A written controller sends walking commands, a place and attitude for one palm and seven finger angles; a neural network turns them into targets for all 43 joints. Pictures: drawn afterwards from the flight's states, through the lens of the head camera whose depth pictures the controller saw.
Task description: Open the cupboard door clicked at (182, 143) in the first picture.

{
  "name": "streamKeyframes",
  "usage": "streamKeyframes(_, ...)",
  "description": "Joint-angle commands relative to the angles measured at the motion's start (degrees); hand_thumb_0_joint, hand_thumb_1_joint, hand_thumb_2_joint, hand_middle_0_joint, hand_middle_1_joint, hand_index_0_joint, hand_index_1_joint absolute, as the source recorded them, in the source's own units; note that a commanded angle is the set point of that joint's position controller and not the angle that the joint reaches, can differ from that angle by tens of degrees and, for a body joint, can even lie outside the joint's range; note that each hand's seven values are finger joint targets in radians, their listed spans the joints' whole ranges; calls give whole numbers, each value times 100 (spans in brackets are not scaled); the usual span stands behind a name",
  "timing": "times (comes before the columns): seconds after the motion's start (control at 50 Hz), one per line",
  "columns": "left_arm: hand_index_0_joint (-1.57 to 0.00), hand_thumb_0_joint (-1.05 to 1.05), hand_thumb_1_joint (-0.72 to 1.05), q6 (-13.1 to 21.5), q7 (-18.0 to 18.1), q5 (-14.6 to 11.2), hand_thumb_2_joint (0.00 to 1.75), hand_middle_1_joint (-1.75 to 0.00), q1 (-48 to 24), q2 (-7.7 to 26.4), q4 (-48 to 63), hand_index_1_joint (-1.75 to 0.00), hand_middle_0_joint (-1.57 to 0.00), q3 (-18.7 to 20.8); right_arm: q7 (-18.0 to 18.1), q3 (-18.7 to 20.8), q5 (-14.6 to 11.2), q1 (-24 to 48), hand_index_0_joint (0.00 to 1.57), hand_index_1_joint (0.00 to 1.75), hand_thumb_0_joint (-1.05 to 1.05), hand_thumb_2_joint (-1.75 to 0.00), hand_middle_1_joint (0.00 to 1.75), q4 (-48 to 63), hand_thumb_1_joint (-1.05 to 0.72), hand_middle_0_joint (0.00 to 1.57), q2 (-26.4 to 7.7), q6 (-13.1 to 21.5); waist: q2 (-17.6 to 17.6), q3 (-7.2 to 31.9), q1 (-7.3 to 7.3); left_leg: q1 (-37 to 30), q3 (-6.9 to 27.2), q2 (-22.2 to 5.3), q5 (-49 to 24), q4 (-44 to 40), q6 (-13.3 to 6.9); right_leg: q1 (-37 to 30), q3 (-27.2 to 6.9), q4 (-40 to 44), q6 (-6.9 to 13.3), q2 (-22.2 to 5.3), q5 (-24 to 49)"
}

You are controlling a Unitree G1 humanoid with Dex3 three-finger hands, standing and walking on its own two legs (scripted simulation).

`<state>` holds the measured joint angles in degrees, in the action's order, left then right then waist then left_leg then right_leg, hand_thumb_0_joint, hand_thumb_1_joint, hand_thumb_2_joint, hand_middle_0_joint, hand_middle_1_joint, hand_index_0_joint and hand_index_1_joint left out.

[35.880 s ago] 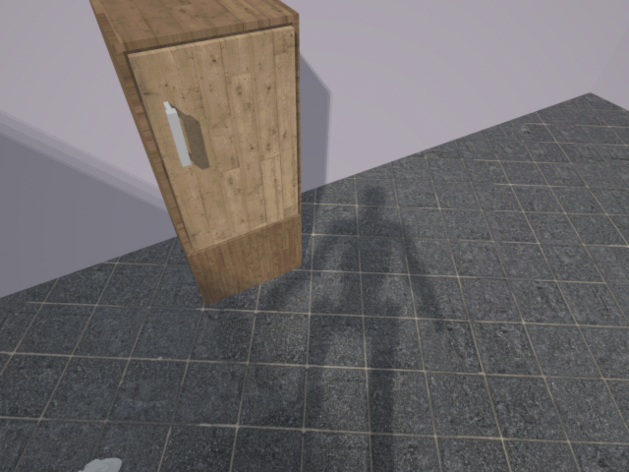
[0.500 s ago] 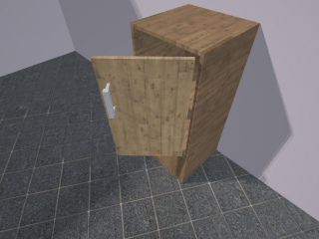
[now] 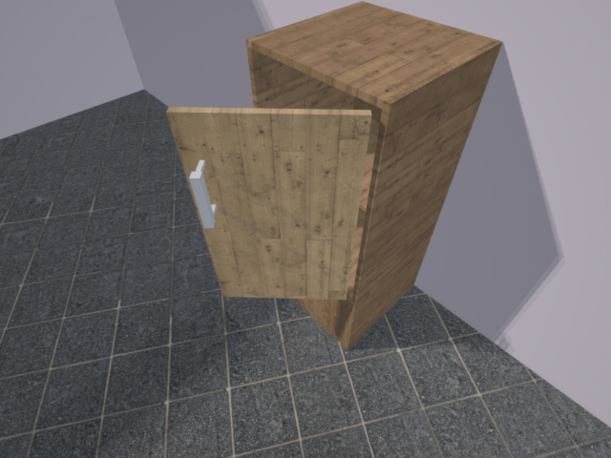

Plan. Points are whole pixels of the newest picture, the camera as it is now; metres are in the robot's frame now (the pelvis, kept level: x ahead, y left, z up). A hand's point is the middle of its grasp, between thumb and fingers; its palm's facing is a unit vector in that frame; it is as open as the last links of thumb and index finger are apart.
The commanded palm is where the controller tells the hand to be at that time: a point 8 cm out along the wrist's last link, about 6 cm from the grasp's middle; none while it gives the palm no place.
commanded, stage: look again from close up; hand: left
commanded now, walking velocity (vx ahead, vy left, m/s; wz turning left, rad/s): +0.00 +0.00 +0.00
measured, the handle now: (205, 194) +0.60 +0.24 -0.02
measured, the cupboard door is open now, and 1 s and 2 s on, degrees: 45 45 45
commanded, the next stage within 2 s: raise the hand with hooked fingers in 0.26 s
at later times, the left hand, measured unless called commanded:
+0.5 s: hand (149, 431) +0.17 +0.22 -0.07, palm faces +0.32 -0.94 -0.13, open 7.5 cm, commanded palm +0.12 +0.27 -0.07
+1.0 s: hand (147, 409) +0.20 +0.23 -0.05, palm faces +0.03 -1.00 -0.06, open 9.9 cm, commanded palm +0.17 +0.29 -0.05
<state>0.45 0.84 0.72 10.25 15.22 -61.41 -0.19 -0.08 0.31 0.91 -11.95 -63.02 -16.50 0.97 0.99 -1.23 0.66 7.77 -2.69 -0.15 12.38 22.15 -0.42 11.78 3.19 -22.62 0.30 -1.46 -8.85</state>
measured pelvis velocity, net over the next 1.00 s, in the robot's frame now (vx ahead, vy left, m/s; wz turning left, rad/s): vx -0.01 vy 0.00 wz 0.03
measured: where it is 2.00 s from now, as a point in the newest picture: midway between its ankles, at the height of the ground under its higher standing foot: outside the picture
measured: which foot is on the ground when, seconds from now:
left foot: down 0.00-1.00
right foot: down 0.00-1.00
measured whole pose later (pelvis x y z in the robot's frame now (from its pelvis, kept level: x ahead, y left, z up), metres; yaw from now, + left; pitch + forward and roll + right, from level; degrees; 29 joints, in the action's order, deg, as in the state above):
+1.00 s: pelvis -0.01 +0.00 -0.10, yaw +2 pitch +15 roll -3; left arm 22.2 -24.1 -18.4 20.8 15.0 -1.0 16.6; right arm 2.6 -0.4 -1.4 -10.2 -32.3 -11.4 14.3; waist 1.0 7.0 -1.9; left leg 52.0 1.9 -1.8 33.6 70.4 -0.3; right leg 52.8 6.8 -65.9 1.0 -1.9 -28.0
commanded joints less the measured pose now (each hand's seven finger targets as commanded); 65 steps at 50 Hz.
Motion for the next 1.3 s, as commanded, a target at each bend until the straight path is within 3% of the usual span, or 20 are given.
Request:
streamKeyframes(0.0, -20, 0, 90, 129, 60, 15, 90, -30, -46, 1016, 288, -30, -20, 187, 86, 193, -10, 86, 20, 30, 0, -90, 30, 242, -90, 20, -908, 80, -191, 5, -41, 330, 640, -640, -312, -574, -105, -251, -703, 486, 126, -599, 34)
streamKeyframes(0.32, -20, 0, 90, 140, 80, 14, 90, -30, 22, 911, 177, -30, -20, 172, 134, 149, -19, 179, 20, 30, 0, -90, 30, 179, -90, 20, -833, 87, -124, 80, -51, 69, 586, -695, -883, -616, -65, -515, -600, 482, 121, -626, 808)
streamKeyframes(0.34, -20, 0, 90, 191, 303, -10, 90, -30, 794, 415, -41, -30, -20, 105, 65, 78, -96, 279, 20, 30, 0, -90, 30, 478, -90, 20, -351, 116, -255, -91, -236, 395, 142, -795, -313, 404, 53, -306, -738, 263, -54, -886, 1542)
streamKeyframes(0.36, -20, 0, 88, 1498, 146, -1027, 89, -32, -3799, 2299, 7864, -32, -20, 1925, 355, 237, -339, 204, 20, 30, 0, -90, 30, 2408, -90, 20, -855, 789, 445, 2245, 351, -643, 322, 188, -966, -184, -32, -918, -419, -109, 117, -175, 1217)
streamKeyframes(0.38, -20, 0, 85, 1294, 198, -672, 88, -33, -468, 1667, 6039, -33, -20, 1595, 558, 221, -258, 652, 20, 30, 0, -90, 30, 2386, -90, 20, -670, 1207, 1094, 1621, -369, -372, 9, 85, -1176, -132, -82, -619, -117, -366, 307, 3, 356)
streamKeyframes(0.4, -21, 0, 83, 868, 158, -1148, 87, -34, 678, 266, 5542, -34, -21, 981, 516, 177, -347, 655, 20, 30, 0, -90, 30, 2442, -90, 20, -447, 1390, 1160, 732, -126, 251, 127, 88, -613, -116, 99, -83, 170, -249, 243, 16, -180)
streamKeyframes(0.42, -21, 0, 81, 1037, 74, -1208, 86, -36, 285, 223, 5153, -36, -21, 1185, 479, 218, -362, 295, 20, 30, 0, -90, 30, 2307, -90, 20, -477, 1492, 177, 13, 166, 667, 270, 91, -100, 95, 63, 517, 244, -292, 114, 72, -385)
streamKeyframes(0.44, -21, 0, 78, 1431, -106, -1326, 85, -37, 209, 309, 5031, -37, -21, 1357, 450, 327, -282, 372, 20, 30, 0, -90, 30, 2609, -90, 20, -577, 1600, -190, -560, 147, 1238, 376, 109, 412, 385, 31, 1096, 271, -421, 65, 62, -865)
streamKeyframes(0.48, -21, 0, 74, 2321, -663, -1518, 83, -40, 1179, 80, 4257, -40, -21, 1546, 366, 417, -174, 375, 20, 30, 0, -90, 30, 2849, -90, 20, -581, 1758, -1173, -257, -82, 2190, 361, 166, 954, 1113, 29, 1817, 290, -1039, 38, 84, -1746)
streamKeyframes(0.5, -21, 0, 71, 2796, -991, -1582, 82, -42, 1650, 93, 4021, -42, -21, 1739, 283, 478, -195, 395, 20, 30, 0, -90, 30, 2985, -90, 20, -533, 1864, -854, 69, -293, 2434, 248, 220, 870, 1549, 66, 1937, 168, -1421, 91, 42, -1727)
streamKeyframes(0.54, -22, 0, 67, 3748, -1698, -1755, 80, -45, 1836, -67, 4255, -45, -22, 1648, 124, 507, -141, 473, 20, 30, 0, -90, 30, 3259, -90, 20, -502, 2026, -773, 858, -444, 3087, 192, 247, 733, 2400, 103, 2312, 41, -2333, 131, 64, -1547)
streamKeyframes(0.6, -22, 0, 60, 4541, -2827, -1931, 77, -50, 1592, 355, 4339, -50, -22, 1802, -14, 547, -159, 429, 20, 30, 0, -90, 30, 3583, -90, 20, -612, 2195, -397, 1439, -369, 3906, 241, 229, 624, 3438, 89, 2833, -377, -3281, 215, 23, -1223)
streamKeyframes(0.66, -23, 0, 53, 3947, -3317, -2463, 74, -54, 1067, 755, 5331, -54, -23, 2176, 128, 506, -298, 522, 20, 30, 0, -90, 30, 4151, -90, 20, -674, 2121, -269, 2178, -401, 4233, 143, 237, 806, 3797, -37, 2717, -715, -3314, 109, -27, -1680)
streamKeyframes(0.7, -23, 0, 48, 3497, -3224, -2632, 72, -57, 708, 1009, 6155, -57, -23, 2377, 231, 472, -310, 407, 20, 30, 0, -90, 30, 4231, -90, 20, -649, 2019, -5, 2273, -364, 4188, 258, 146, 659, 3877, -63, 2720, -690, -3382, 108, 85, -1577)
streamKeyframes(0.84, -24, 0, 32, 2726, -2402, -1946, 65, -68, 726, 838, 7530, -68, -24, 2066, 350, 452, -263, 169, 20, 30, 0, -90, 30, 3916, -90, 20, -420, 1695, 412, 2343, -65, 3620, 489, -20, -184, 3764, -93, 2927, -97, -3576, 114, 231, -424)
streamKeyframes(0.9, -25, 0, 25, 2505, -2440, -1992, 62, -72, 851, 807, 7074, -72, -25, 2083, 391, 410, -263, 237, 20, 30, 0, -90, 30, 3857, -90, 20, -423, 1644, 213, 2139, -29, 3701, 561, -3, -94, 3728, -67, 3007, 26, -3533, 121, 263, -529)
streamKeyframes(0.94, -25, 0, 20, 2415, -2501, -2033, 60, -75, 1019, 897, 6950, -75, -25, 2239, 386, 407, -280, 251, 20, 30, 0, -90, 30, 3892, -90, 20, -440, 1614, 206, 2384, -110, 3703, 546, 26, 16, 3643, -47, 2888, 33, -3466, 82, 208, -644)
streamKeyframes(1.0, -25, 0, 13, 2295, -2552, -2185, 57, -80, 961, 966, 6698, -80, -25, 2344, 395, 344, -287, 310, 20, 30, 0, -90, 30, 3965, -90, 20, -451, 1609, 184, 2206, -184, 3796, 566, 49, 208, 3501, -30, 2835, 50, -3368, 112, 218, -923)
streamKeyframes(1.04, -26, 0, 8, 2324, -2556, -2214, 55, -82, 904, 1058, 6664, -82, -26, 2429, 398, 327, -297, 239, 20, 30, 0, -90, 30, 4016, -90, 20, -486, 1612, -10, 2273, -175, 3813, 557, 43, 349, 3430, -43, 2778, 36, -3278, 82, 192, -1118)
streamKeyframes(1.28, -28, 0, -20, 2432, -2505, -2161, 43, -100, 107, 1374, 6519, -100, -28, 2416, 418, 248, -322, -94, 20, 30, 0, -90, 30, 4042, -90, 20, -677, 1665, 348, 1991, -76, 3497, 585, 50, 593, 3015, -31, 2831, 99, -3041, 119, 197, -1381)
